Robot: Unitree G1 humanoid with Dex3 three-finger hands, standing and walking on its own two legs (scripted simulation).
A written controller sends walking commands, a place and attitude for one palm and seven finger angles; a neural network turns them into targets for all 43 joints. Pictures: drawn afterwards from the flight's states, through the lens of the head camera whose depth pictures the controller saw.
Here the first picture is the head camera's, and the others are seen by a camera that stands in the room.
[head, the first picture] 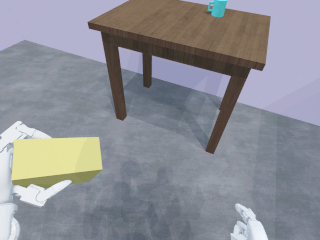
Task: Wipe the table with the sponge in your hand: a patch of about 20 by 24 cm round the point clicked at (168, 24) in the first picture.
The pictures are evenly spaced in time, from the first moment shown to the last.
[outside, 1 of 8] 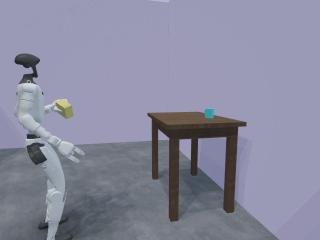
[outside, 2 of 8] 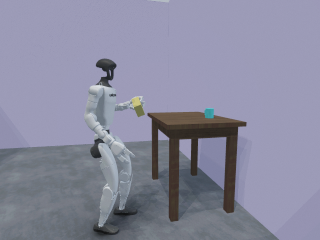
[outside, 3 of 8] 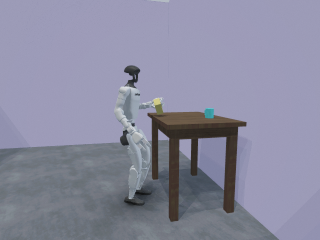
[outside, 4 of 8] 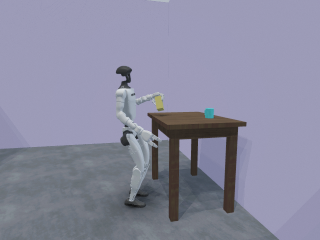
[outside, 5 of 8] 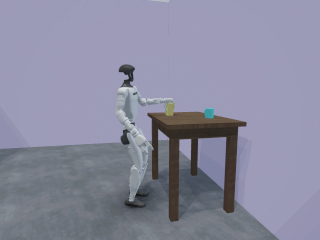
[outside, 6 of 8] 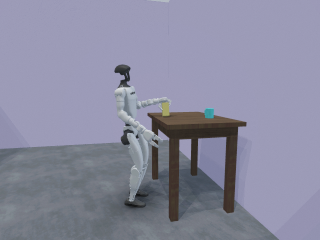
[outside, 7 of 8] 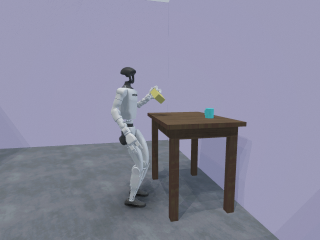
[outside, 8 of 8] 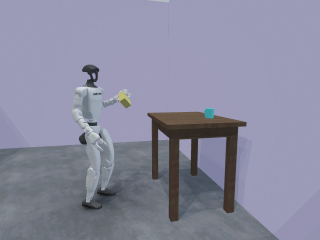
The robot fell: no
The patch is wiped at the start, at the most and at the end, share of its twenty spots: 0.00 0.95 0.95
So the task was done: yes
